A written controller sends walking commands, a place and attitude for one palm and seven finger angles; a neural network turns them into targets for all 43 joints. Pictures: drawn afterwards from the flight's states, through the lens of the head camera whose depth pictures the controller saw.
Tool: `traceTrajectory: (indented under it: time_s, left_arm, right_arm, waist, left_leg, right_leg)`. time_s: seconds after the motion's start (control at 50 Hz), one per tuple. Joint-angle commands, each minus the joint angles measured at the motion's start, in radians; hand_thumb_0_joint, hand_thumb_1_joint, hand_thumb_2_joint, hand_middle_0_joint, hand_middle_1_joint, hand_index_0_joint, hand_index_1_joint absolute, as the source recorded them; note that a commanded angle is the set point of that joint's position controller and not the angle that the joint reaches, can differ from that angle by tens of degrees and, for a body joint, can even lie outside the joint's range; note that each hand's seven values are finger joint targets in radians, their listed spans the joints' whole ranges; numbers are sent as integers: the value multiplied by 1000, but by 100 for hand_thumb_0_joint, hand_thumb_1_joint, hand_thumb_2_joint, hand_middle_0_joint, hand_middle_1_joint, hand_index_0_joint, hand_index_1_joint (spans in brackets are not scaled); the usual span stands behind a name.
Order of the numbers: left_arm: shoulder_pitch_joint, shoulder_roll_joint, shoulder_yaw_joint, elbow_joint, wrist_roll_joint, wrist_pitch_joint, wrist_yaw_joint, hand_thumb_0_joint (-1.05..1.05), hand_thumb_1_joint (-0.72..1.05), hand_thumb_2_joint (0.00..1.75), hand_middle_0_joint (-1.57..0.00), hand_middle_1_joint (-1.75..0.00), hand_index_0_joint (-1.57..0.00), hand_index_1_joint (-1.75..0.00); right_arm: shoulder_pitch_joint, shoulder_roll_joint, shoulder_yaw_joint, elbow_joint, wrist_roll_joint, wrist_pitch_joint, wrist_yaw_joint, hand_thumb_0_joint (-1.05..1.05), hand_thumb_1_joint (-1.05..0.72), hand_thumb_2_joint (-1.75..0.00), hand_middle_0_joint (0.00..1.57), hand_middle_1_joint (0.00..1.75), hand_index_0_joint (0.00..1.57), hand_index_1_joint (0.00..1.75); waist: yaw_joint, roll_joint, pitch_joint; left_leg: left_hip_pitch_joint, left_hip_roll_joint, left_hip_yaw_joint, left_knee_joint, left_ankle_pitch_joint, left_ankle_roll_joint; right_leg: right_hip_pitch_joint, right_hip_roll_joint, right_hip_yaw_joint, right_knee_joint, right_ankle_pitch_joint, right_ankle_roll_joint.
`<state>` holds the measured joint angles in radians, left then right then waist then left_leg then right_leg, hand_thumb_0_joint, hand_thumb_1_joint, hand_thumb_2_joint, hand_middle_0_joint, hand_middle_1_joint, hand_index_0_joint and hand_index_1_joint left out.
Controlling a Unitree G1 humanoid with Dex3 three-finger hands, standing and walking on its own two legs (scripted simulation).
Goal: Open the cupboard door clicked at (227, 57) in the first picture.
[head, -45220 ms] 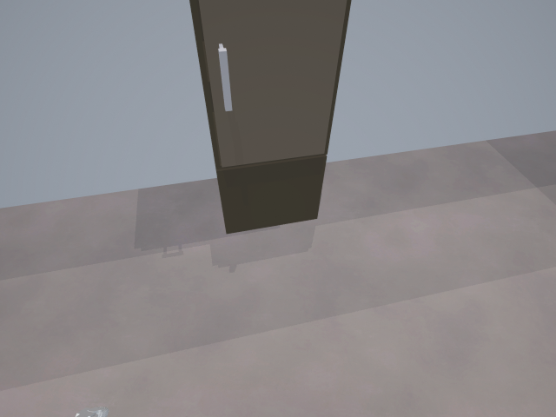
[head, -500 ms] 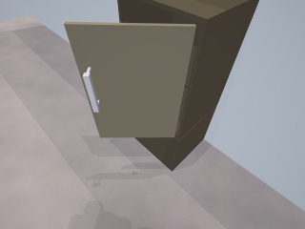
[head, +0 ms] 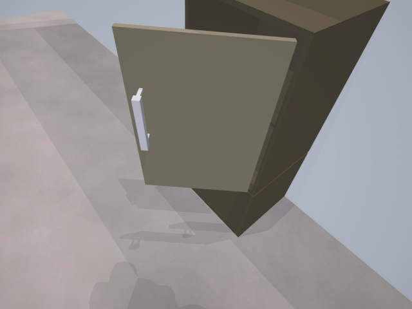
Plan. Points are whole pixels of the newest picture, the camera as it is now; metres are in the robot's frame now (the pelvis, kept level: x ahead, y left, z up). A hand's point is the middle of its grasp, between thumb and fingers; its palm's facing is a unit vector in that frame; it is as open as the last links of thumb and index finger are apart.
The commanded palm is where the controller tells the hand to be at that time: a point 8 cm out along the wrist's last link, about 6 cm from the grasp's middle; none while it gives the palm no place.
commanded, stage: come to a stop and stand still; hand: left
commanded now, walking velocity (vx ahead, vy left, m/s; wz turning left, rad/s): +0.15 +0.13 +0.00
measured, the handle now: (142, 120) +0.57 +0.22 +0.01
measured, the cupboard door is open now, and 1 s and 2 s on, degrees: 46 46 46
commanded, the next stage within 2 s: look again from close up in 1.12 s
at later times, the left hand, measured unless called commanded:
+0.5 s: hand out of the picture +0.10 +0.20 -0.17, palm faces -0.02 -0.98 -0.18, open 7.4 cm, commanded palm none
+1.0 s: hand out of the picture +0.07 +0.21 -0.14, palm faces +0.01 -0.95 -0.33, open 7.4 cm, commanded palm none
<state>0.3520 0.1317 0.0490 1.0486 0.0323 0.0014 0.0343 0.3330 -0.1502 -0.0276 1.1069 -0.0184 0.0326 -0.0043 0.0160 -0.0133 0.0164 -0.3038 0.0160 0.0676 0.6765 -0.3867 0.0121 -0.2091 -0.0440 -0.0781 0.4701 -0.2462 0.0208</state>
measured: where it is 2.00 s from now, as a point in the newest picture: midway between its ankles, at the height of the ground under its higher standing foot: outside the picture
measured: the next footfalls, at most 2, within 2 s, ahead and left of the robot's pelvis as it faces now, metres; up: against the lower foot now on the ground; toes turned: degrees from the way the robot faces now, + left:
right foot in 0.56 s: +0.05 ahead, -0.13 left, +0.00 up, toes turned -2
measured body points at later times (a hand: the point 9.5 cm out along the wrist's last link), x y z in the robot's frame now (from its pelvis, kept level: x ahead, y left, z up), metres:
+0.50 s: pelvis +0.03 +0.02 +0.01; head +0.06 +0.04 +0.46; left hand +0.10 +0.25 -0.15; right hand +0.01 -0.19 -0.15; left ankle +0.02 +0.09 -0.74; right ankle +0.01 -0.13 -0.71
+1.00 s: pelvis -0.02 -0.03 +0.00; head -0.04 -0.03 +0.45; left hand +0.07 +0.26 -0.12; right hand +0.08 -0.33 -0.11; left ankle +0.02 +0.09 -0.74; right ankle +0.01 -0.13 -0.74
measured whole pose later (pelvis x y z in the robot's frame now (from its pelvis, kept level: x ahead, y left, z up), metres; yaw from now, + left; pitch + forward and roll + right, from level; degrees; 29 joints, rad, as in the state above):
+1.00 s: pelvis -0.02 -0.03 +0.00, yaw +1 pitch -3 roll +0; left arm 0.20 0.32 0.00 0.97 0.02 0.00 0.00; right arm 0.16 -0.34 -0.02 0.99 -0.03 0.00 0.01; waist -0.01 0.00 -0.01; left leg -0.21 0.04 0.05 0.46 -0.19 0.00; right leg -0.19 0.00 -0.08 0.46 -0.23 -0.02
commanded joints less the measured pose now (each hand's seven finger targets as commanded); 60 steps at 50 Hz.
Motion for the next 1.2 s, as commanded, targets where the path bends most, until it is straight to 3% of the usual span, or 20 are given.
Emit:
traceTrajectory:
  time_s: [0.0,0.02,0.04,0.06,0.1,0.16,0.24,0.34,0.44,0.46,0.48,0.52,0.54,0.56,0.62,0.68,0.74,0.78,0.92,1.18]
  left_arm:
    - [13,130,32,-59,-7,-6,1,0,90,90,-20,-30,-20,-30]
    - [4,84,21,-78,-6,0,-4,0,90,90,-20,-30,-20,-30]
    - [-31,52,8,-87,2,4,-2,0,90,90,-20,-30,-20,-30]
    - [-43,52,3,-87,6,6,0,0,90,90,-20,-30,-20,-30]
    - [-19,43,-5,-50,-5,-3,0,0,90,90,-20,-30,-20,-30]
    - [16,43,-17,-12,-16,1,5,0,90,90,-20,-30,-20,-30]
    - [-11,68,-6,-21,-14,32,9,0,90,90,-20,-30,-20,-30]
    - [-86,72,11,-74,-10,46,6,0,90,90,-20,-30,-20,-30]
    - [-101,62,7,-90,-11,35,5,0,90,90,-20,-30,-20,-30]
    - [-126,302,-13,-167,-4,9,10,0,90,90,-20,-30,-20,-30]
    - [-85,186,10,-191,-1,7,2,0,90,90,-20,-30,-20,-30]
    - [-78,210,16,-197,-5,-12,6,0,90,90,-20,-30,-20,-30]
    - [-100,219,13,-206,-7,-12,5,0,90,90,-20,-30,-20,-30]
    - [-99,243,14,-211,-5,-17,2,0,90,90,-20,-30,-20,-30]
    - [-117,298,35,-224,-11,-25,1,0,90,90,-20,-30,-20,-30]
    - [-163,320,26,-229,-12,-30,-3,0,90,90,-20,-30,-20,-30]
    - [-216,344,18,-224,-12,-30,-8,0,90,90,-20,-30,-20,-30]
    - [-220,341,7,-209,-12,-31,-12,0,90,90,-20,-30,-20,-30]
    - [-209,367,-8,-156,-16,-34,-20,0,90,90,-20,-30,-20,-30]
    - [-100,299,-27,-45,-19,-36,-11,0,90,90,-20,-30,-20,-30]
  right_arm:
    - [135,-70,-13,-38,2,-47,-9,0,-90,-90,20,30,20,30]
    - [162,-138,-26,-39,-7,-46,-16,0,-90,-90,20,30,20,30]
    - [169,-155,-28,-42,-10,-47,-18,0,-90,-90,20,30,20,30]
    - [153,-138,-22,-46,-9,-55,-24,0,-90,-90,20,30,20,30]
    - [80,-104,-1,-53,-5,-72,-36,0,-90,-90,20,30,20,30]
    - [50,-107,4,-35,6,-84,-52,0,-90,-90,20,30,20,30]
    - [71,-116,-12,-14,6,-62,-65,0,-90,-90,20,30,20,30]
    - [52,-118,-31,-20,-3,-48,-67,0,-90,-90,20,30,20,30]
    - [23,-121,-41,-29,-6,-44,-55,0,-90,-90,20,30,20,30]
    - [-17,-299,-55,-118,-4,-54,-44,0,-90,-90,20,30,20,30]
    - [-71,-272,-82,-165,-7,-77,-45,0,-90,-90,20,30,20,30]
    - [-25,-201,-75,-181,1,-86,-46,0,-90,-90,20,30,20,30]
    - [-39,-191,-72,-195,-1,-84,-46,0,-90,-90,20,30,20,30]
    - [-59,-210,-72,-205,-5,-81,-41,0,-90,-90,20,30,20,30]
    - [-90,-245,-78,-224,-5,-70,-39,0,-90,-90,20,30,20,30]
    - [-123,-234,-63,-224,-7,-55,-24,0,-90,-90,20,30,20,30]
    - [-153,-275,-58,-217,-9,-47,-12,0,-90,-90,20,30,20,30]
    - [-160,-285,-47,-206,-10,-47,-5,0,-90,-90,20,30,20,30]
    - [-187,-326,-24,-176,-6,-51,4,0,-90,-90,20,30,20,30]
    - [-134,-273,-3,-64,5,-57,-1,0,-90,-90,20,30,20,30]
  waist:
    - [-45,73,56]
    - [-53,243,75]
    - [-64,278,113]
    - [-53,201,142]
    - [-14,46,99]
    - [-5,70,9]
    - [-28,109,14]
    - [-37,105,25]
    - [-36,149,-6]
    - [-33,78,5]
    - [1,-28,-93]
    - [-30,53,-197]
    - [-40,127,-144]
    - [-26,139,-121]
    - [-27,-66,-119]
    - [-42,-81,-43]
    - [-51,-51,27]
    - [-49,-27,29]
    - [-36,-20,30]
    - [-22,-8,22]
  left_leg:
    - [185,62,-72,-292,84,12]
    - [180,212,-264,-393,12,74]
    - [118,295,-386,-510,-28,139]
    - [92,316,-421,-517,79,174]
    - [107,289,-313,-452,485,164]
    - [231,255,-175,-366,928,139]
    - [267,280,-169,-349,980,121]
    - [241,295,-173,-336,888,163]
    - [212,266,-158,-318,770,150]
    - [195,189,-206,-330,774,104]
    - [218,228,-171,-199,766,96]
    - [158,127,-123,-139,643,56]
    - [136,110,-123,-174,563,53]
    - [111,104,-127,-165,556,59]
    - [43,65,-68,-74,419,38]
    - [28,37,-58,-121,186,25]
    - [71,54,-84,-179,159,23]
    - [91,62,-90,-216,146,24]
    - [83,69,-104,-292,121,18]
    - [81,85,-115,-337,177,16]
  right_leg:
    - [-185,-134,113,5,-168,-97]
    - [-269,-21,-19,168,-225,-35]
    - [-295,3,-27,334,-288,-22]
    - [-316,-20,33,444,-281,-31]
    - [-256,-64,90,451,-178,-19]
    - [-151,-47,74,305,-127,3]
    - [-173,-14,77,345,-136,6]
    - [-218,-9,101,409,-162,9]
    - [-98,-3,50,199,-139,-4]
    - [-87,37,45,122,-117,-32]
    - [-89,9,48,46,11,-41]
    - [61,-46,106,45,338,-82]
    - [28,-58,88,52,324,-85]
    - [30,-51,96,51,316,-88]
    - [70,-110,177,31,460,-122]
    - [9,-149,235,-48,278,-138]
    - [-102,-121,228,-125,-16,-111]
    - [-111,-103,219,-156,-117,-92]
    - [-71,-98,206,-203,-159,-66]
    - [-5,-92,158,-205,-42,-53]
